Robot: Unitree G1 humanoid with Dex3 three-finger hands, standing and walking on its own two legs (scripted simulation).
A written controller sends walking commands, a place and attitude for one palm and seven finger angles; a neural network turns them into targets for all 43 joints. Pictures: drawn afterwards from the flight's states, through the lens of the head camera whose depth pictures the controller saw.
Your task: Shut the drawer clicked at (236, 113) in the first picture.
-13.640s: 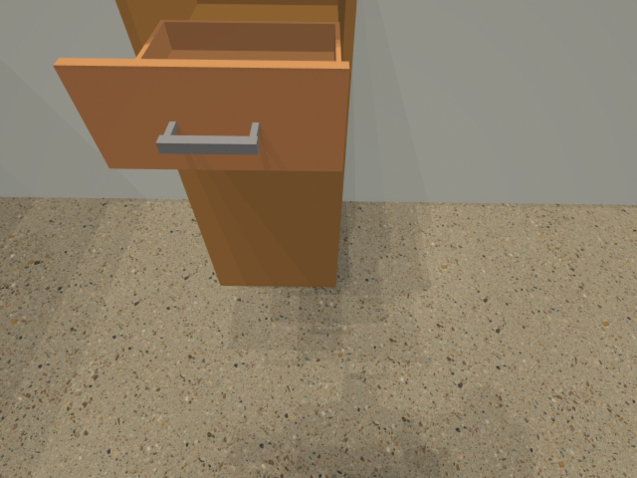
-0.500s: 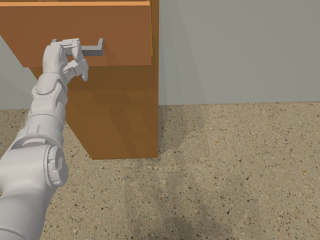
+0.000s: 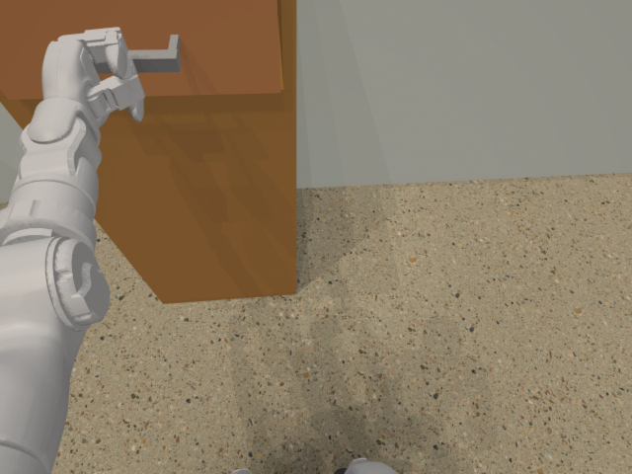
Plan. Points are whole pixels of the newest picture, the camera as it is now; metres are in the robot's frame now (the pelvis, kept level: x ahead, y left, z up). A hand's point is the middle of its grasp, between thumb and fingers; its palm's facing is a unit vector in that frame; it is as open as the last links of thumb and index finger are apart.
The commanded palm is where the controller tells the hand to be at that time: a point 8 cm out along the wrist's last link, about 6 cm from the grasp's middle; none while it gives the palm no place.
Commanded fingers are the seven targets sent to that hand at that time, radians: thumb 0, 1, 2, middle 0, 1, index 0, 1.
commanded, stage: push the drawer shut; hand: left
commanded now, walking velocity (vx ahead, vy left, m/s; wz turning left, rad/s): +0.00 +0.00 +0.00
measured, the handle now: (122, 52) +0.61 +0.18 +0.16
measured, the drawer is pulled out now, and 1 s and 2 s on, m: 0.01 0.00 0.00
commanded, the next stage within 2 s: pull the fist back off the drawer in 0.30 s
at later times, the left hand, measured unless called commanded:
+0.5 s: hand (125, 73) +0.56 +0.17 +0.17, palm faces -0.01 -1.00 -0.01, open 3.1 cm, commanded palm +0.58 +0.20 +0.16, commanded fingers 0.00 0.90 0.90 -1.40 -1.60 -1.40 -1.60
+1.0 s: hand (137, 80) +0.55 +0.15 +0.17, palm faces +0.00 -1.00 +0.00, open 3.2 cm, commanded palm +0.52 +0.20 +0.16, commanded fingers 0.00 0.90 0.90 -1.40 -1.60 -1.40 -1.60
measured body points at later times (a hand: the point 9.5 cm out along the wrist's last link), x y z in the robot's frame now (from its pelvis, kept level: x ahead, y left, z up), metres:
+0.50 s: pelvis -0.01 +0.01 -0.01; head +0.11 +0.02 +0.42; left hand +0.56 +0.22 +0.17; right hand -0.09 -0.25 -0.11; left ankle +0.00 +0.11 -0.72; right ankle -0.01 -0.12 -0.72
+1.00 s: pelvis +0.00 +0.01 -0.01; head +0.10 +0.01 +0.43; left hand +0.54 +0.21 +0.17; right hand -0.05 -0.24 -0.12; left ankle +0.00 +0.11 -0.72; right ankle -0.01 -0.12 -0.72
